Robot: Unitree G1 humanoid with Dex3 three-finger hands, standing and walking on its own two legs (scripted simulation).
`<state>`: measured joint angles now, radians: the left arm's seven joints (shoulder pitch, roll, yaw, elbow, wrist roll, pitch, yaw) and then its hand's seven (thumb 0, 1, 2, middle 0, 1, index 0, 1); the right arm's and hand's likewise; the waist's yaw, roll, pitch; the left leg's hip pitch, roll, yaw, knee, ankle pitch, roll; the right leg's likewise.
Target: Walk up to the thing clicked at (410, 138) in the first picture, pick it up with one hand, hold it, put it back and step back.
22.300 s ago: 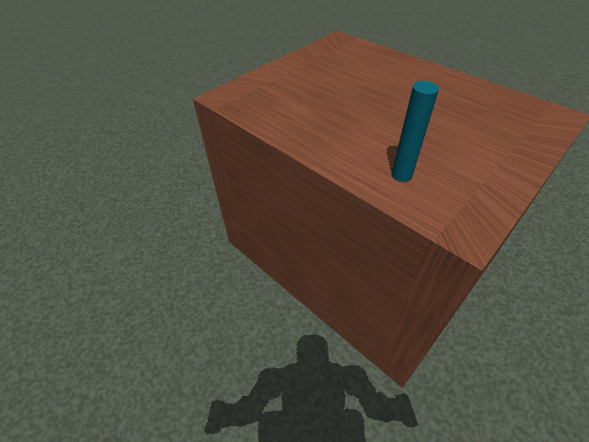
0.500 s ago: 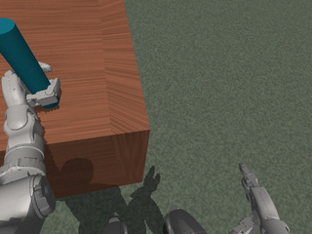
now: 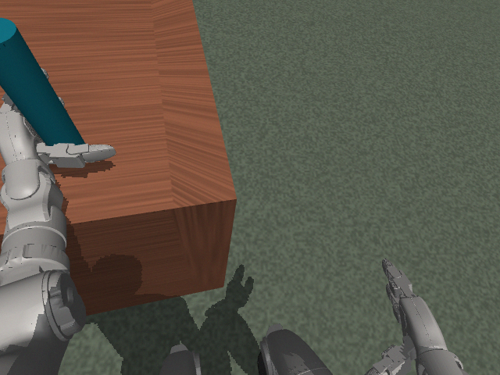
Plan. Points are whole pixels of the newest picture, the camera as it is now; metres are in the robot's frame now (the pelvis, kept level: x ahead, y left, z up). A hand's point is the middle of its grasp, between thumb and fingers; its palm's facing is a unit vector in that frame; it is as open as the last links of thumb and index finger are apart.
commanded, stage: withdraw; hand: left
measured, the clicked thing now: (42, 107) +0.51 +0.22 +0.12
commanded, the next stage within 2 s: rise in 0.36 s
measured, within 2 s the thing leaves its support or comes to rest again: neither
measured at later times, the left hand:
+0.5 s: hand out of the picture +0.51 +0.29 +0.19, palm faces +0.27 -0.96 -0.04, open 17.6 cm
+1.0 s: hand out of the picture +0.39 +0.38 +0.16, palm faces +0.48 -0.80 -0.38, open 17.6 cm
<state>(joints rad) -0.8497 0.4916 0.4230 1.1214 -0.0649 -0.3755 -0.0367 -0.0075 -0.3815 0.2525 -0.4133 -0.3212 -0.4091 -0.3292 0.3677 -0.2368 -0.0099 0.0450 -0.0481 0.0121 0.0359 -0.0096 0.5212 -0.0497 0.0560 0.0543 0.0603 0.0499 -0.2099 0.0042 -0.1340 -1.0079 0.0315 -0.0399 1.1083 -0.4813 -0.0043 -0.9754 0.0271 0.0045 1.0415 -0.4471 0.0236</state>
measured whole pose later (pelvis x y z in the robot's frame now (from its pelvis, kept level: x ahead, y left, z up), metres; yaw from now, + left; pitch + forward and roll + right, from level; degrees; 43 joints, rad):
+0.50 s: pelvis +0.02 +0.00 +0.03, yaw +0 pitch +17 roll -2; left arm -0.89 0.68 0.46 1.09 -0.10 -0.13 -0.17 -0.01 -0.56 0.03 -0.05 -0.03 -0.06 -0.03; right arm 0.38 -0.26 -0.02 0.18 0.02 0.03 0.00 -0.01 0.54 -0.05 0.05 0.05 0.06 0.05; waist -0.14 0.03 -0.16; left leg -0.79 0.03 -0.02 0.94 -0.45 0.00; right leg -0.76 0.02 0.02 0.87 -0.41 0.03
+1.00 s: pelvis +0.03 +0.01 +0.05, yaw +1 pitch +12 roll -2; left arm -0.47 0.65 0.41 0.79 0.00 -0.01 0.00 -0.02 -0.55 0.03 -0.06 -0.02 -0.04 -0.04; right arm 0.36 -0.27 -0.04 0.32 0.05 0.05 0.03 -0.01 0.54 -0.06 0.05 0.06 0.06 0.05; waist -0.02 0.04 -0.14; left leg -0.61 0.01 -0.02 0.81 -0.40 0.01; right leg -0.58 0.00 0.02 0.74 -0.37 0.03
